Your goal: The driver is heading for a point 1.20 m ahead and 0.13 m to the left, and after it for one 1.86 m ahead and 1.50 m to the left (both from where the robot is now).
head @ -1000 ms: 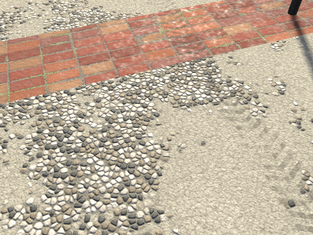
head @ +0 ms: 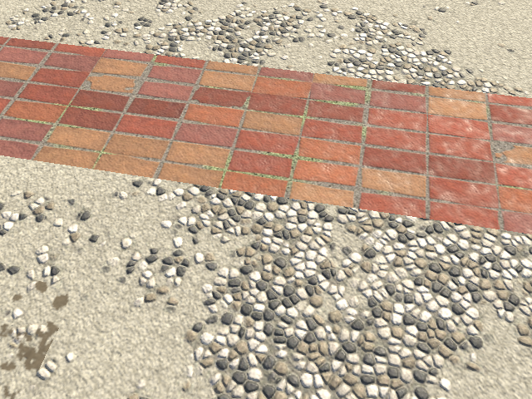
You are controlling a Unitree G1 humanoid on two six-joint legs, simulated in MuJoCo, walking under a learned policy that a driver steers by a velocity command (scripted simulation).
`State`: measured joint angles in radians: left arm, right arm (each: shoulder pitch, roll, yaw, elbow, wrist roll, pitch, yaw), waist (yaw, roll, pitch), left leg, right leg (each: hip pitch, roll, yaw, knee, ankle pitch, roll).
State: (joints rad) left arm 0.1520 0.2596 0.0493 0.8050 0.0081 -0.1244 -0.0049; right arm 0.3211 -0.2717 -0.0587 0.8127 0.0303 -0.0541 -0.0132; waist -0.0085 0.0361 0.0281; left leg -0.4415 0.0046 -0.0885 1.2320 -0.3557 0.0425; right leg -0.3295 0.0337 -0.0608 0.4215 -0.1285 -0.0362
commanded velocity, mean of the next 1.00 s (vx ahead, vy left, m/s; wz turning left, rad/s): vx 0.50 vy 0.00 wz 0.16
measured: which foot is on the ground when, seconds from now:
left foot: up 0.00-0.36, down 0.38-0.98, up 1.00-1.00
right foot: down 0.00-0.40, up 0.42-0.94, down 0.96-1.00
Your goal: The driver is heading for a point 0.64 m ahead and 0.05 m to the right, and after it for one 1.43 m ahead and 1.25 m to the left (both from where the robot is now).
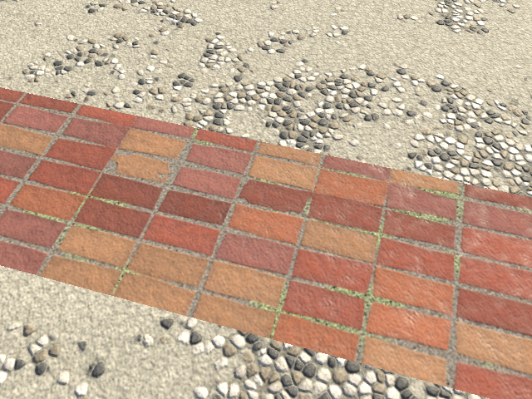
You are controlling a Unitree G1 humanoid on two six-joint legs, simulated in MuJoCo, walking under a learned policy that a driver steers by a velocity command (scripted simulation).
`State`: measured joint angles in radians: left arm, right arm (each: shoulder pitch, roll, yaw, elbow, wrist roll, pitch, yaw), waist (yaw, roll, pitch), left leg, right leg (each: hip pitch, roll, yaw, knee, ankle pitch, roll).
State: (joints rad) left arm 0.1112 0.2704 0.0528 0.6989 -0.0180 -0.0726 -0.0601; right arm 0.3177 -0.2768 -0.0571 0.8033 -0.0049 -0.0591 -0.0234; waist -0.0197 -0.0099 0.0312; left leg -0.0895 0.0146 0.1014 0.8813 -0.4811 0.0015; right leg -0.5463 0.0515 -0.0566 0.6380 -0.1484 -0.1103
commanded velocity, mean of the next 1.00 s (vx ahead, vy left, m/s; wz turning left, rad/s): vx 0.35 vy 0.00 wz -0.30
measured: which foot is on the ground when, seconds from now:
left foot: up 0.00-0.40, down 0.42-0.86, up 0.88-1.00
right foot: down 0.00-0.44, up 0.46-0.82, down 0.84-1.00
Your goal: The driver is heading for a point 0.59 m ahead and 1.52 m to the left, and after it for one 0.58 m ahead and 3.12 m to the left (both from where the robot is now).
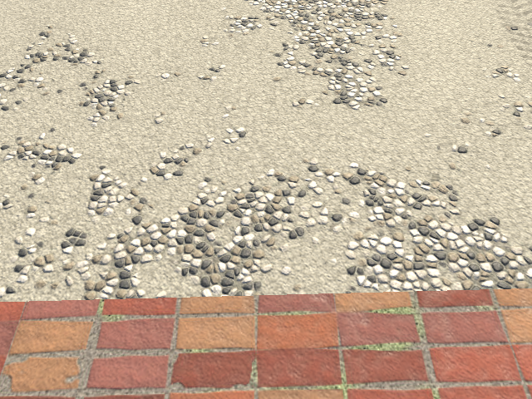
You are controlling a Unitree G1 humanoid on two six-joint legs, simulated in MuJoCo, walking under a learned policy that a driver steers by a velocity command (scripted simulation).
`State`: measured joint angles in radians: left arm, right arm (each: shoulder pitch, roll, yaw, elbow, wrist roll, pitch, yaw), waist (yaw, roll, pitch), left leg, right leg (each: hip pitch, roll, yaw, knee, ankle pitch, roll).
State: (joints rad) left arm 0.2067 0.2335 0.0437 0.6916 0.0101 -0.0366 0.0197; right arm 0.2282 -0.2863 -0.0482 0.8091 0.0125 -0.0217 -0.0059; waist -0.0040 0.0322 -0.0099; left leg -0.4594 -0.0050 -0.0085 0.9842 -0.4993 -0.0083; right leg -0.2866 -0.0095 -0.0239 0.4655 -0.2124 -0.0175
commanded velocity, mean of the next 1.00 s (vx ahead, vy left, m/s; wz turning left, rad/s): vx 0.04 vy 0.00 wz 0.52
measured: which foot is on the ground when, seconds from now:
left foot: up 0.00-0.20, down 0.22-0.74, up 0.76-1.00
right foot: down 0.00-0.24, up 0.26-0.72, down 0.74-1.00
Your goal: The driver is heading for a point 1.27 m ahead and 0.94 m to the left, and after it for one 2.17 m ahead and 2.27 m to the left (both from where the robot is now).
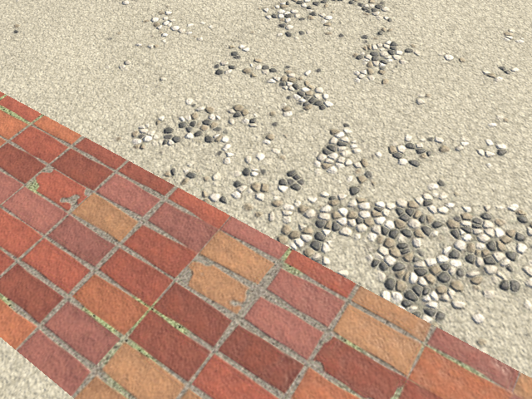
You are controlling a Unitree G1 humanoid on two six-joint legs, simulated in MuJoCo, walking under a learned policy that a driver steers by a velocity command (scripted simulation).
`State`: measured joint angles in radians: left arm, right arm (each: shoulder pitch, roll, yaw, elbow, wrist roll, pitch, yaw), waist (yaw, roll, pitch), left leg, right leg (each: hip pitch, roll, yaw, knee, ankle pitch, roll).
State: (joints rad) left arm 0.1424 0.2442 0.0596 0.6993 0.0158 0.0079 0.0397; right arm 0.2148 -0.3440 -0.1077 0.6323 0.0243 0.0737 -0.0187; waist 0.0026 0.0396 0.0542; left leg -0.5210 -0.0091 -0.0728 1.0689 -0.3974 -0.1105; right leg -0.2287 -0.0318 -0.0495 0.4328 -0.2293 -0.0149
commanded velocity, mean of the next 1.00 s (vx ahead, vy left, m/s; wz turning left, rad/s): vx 0.03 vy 0.00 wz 0.45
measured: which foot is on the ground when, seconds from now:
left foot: up 0.00-0.16, down 0.18-0.68, up 0.70-0.98, down 1.00-1.00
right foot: down 0.00-0.18, up 0.20-0.66, down 0.68-1.00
